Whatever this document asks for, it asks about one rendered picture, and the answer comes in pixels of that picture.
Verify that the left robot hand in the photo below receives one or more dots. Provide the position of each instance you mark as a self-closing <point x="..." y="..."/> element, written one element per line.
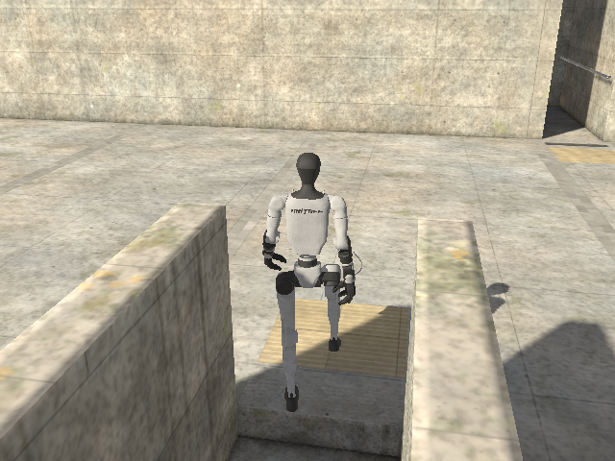
<point x="271" y="265"/>

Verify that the robot right foot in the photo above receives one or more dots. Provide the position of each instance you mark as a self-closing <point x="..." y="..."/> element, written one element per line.
<point x="334" y="345"/>

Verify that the robot right forearm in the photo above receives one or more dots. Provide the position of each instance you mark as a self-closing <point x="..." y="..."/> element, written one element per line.
<point x="347" y="264"/>

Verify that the robot left forearm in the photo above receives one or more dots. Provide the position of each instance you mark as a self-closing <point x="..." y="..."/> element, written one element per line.
<point x="268" y="249"/>

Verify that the right robot hand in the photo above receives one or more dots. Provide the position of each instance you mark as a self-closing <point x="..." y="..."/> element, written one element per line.
<point x="350" y="291"/>

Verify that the right robot upper arm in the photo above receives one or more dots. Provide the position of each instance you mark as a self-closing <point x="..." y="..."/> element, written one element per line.
<point x="340" y="220"/>

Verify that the left robot upper arm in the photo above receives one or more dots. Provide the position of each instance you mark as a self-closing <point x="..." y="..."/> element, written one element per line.
<point x="274" y="217"/>

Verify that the robot head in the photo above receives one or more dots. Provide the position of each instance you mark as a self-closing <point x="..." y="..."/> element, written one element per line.
<point x="308" y="166"/>

